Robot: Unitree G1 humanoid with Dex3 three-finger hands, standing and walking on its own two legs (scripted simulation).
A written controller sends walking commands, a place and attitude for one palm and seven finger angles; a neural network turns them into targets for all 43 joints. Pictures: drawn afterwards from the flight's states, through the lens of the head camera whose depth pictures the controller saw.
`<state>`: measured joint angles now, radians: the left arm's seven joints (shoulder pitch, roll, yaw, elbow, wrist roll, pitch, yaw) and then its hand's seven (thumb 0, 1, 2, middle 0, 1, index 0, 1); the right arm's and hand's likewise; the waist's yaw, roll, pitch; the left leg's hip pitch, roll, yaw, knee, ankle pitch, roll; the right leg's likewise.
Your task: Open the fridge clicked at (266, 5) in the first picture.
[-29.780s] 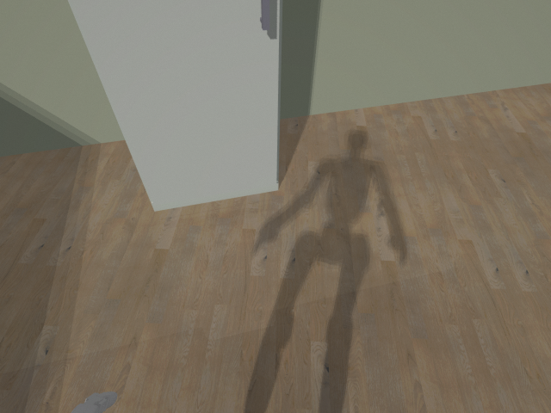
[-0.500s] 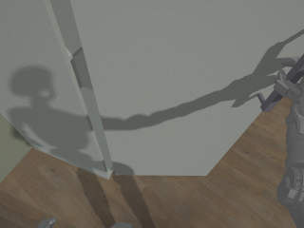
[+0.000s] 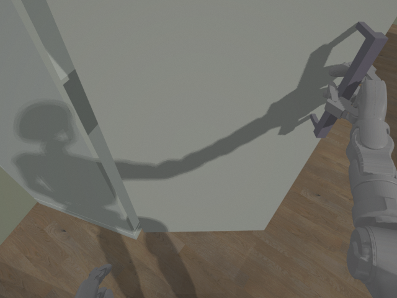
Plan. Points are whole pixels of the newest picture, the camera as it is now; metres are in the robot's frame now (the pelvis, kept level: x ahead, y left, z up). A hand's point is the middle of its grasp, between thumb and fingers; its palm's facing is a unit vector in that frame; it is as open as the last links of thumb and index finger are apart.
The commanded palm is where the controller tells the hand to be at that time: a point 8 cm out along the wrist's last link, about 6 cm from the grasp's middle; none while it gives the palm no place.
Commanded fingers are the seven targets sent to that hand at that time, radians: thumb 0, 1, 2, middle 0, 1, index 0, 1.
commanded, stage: stop walking and hold the door back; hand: right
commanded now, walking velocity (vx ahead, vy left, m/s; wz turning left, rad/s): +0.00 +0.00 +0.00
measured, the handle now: (338, 87) +0.49 -0.24 +0.19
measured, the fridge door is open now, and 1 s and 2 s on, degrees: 70 68 68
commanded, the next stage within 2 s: loosen the grip on the handle in 0.10 s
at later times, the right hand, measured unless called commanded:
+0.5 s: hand (337, 101) +0.45 -0.23 +0.18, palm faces +0.27 +0.94 -0.19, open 10.1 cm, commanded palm +0.42 -0.27 +0.18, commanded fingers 0.00 0.55 -0.20 0.37 1.30 0.37 1.30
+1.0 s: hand (356, 106) +0.47 -0.29 +0.16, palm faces +0.34 +0.92 -0.18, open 14.5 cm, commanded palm +0.42 -0.32 +0.17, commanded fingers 0.00 0.55 -0.20 0.25 1.15 0.25 1.15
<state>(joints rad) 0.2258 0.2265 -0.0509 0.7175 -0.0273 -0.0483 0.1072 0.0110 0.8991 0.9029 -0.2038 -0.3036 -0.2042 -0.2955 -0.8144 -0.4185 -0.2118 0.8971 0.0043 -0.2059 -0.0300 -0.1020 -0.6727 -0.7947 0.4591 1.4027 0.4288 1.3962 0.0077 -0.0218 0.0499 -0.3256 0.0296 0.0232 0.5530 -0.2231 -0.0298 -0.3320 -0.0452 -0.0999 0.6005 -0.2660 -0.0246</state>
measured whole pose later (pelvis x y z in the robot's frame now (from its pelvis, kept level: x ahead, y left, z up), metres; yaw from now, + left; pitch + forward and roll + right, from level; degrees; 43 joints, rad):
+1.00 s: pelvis +0.05 +0.01 +0.00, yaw +1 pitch +8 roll +1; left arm 0.29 0.25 -0.02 0.66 -0.02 -0.11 0.06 0.01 0.90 0.90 -0.20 -0.30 -0.20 -0.30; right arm -0.61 -0.54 -0.46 0.72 0.03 -0.10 0.12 -0.01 0.55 -0.20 0.28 1.17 0.28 1.17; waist 0.03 0.00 -0.06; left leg -0.42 0.00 0.02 0.57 -0.28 -0.01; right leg -0.42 -0.02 -0.03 0.61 -0.32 -0.01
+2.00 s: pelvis +0.03 +0.01 +0.00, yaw +0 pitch +5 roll +1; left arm 0.29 0.27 -0.04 0.61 -0.04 -0.12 0.12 0.01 0.90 0.90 -0.20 -0.30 -0.20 -0.30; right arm -0.32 -0.56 -0.53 0.47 0.17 -0.07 0.27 -0.01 0.55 -0.20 0.26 1.15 0.25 1.15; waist -0.03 -0.02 -0.08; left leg -0.40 0.01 0.04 0.60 -0.29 -0.01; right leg -0.42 -0.02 0.00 0.66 -0.33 -0.01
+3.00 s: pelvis +0.03 +0.01 +0.01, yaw -1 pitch -2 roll +1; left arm 0.22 0.24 -0.05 0.66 0.00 -0.22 0.10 0.02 0.90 0.90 -0.20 -0.30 -0.20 -0.30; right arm 0.14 -0.39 -0.44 -0.09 0.13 -0.04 -0.05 -0.01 0.27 -0.34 0.25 0.98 0.24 0.98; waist -0.07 -0.03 0.01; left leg -0.19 0.02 0.05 0.46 -0.23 -0.01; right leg -0.21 0.00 0.00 0.50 -0.26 -0.01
